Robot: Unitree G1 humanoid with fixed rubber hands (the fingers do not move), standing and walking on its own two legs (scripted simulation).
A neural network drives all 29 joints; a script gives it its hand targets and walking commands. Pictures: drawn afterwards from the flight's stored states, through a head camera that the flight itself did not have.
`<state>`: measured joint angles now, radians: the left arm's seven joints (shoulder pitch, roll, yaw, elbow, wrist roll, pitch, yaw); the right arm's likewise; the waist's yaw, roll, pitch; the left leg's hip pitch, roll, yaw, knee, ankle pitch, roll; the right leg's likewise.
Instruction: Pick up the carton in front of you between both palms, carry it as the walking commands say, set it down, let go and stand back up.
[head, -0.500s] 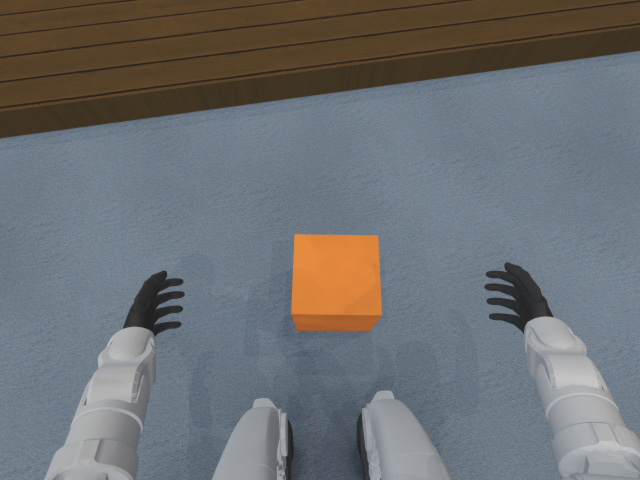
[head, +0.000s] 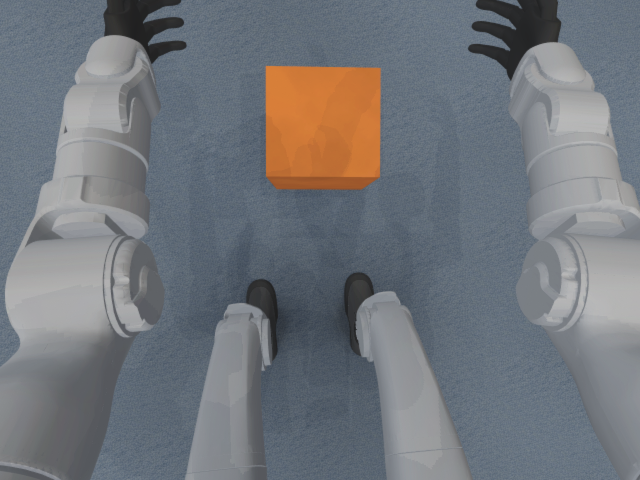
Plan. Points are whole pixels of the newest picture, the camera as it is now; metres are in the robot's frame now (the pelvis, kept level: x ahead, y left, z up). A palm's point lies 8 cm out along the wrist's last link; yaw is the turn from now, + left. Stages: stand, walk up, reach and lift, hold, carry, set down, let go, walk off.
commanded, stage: reach and lift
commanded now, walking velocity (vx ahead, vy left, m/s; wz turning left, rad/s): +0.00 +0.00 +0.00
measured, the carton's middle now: (321, 137) +0.55 -0.04 -0.53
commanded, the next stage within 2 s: none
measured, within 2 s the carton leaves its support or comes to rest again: leaves its support in 1.90 s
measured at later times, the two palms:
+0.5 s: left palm (199, 100) +0.56 +0.15 -0.28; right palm (454, 106) +0.53 -0.23 -0.28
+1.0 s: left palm (226, 131) +0.56 +0.15 -0.46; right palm (412, 132) +0.53 -0.22 -0.46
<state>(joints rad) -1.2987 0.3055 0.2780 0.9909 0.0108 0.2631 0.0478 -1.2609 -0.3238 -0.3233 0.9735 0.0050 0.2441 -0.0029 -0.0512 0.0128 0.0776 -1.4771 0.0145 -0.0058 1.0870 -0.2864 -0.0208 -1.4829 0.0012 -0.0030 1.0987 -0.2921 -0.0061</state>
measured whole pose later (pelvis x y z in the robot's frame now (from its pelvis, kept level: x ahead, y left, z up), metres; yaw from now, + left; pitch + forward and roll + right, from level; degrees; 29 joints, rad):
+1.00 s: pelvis -0.02 +0.01 -0.28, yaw +0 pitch +37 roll +1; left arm -1.63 0.39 0.07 1.20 -0.20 0.10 0.12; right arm -1.59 -0.43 -0.13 1.20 0.21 0.08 -0.08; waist -0.05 0.01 0.45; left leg -2.24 -0.05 -0.04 2.16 -0.56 -0.06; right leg -2.25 0.01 0.02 2.17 -0.56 0.02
